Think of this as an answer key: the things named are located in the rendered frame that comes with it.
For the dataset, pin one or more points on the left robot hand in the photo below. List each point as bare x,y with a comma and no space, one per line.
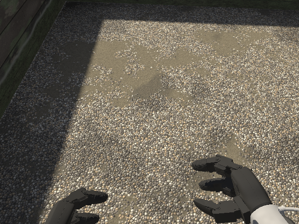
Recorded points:
65,211

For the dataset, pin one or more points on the robot right forearm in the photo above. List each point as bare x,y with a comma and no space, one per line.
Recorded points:
269,214

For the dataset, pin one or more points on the right robot hand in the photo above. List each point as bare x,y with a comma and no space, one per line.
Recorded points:
237,182

